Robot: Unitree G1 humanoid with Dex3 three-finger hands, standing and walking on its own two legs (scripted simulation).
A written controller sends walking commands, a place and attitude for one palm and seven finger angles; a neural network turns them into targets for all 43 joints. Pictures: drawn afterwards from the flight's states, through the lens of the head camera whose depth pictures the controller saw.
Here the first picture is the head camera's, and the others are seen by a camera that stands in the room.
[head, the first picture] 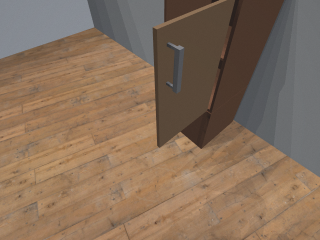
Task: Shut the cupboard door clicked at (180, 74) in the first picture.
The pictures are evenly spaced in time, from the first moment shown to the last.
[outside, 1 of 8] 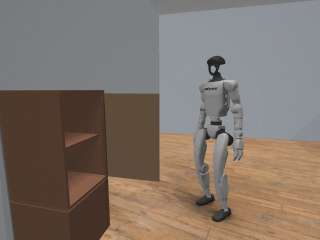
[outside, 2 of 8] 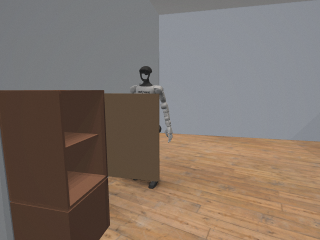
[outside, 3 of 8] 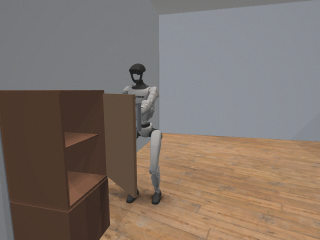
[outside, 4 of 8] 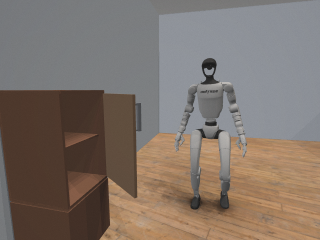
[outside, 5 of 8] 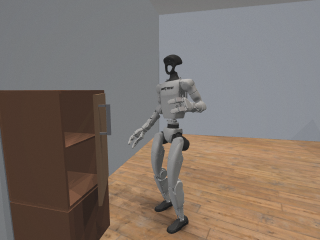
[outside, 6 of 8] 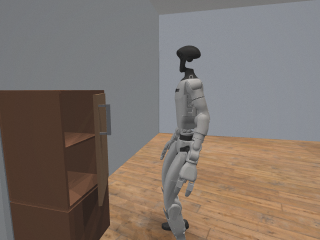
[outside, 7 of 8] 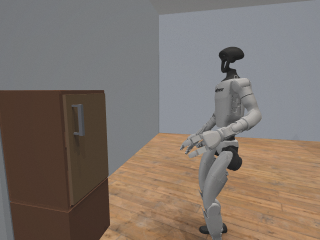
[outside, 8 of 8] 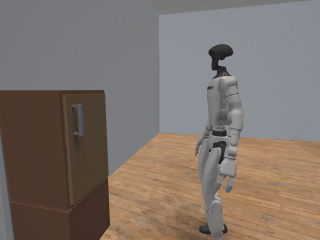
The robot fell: no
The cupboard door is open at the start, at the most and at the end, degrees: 91 91 0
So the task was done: yes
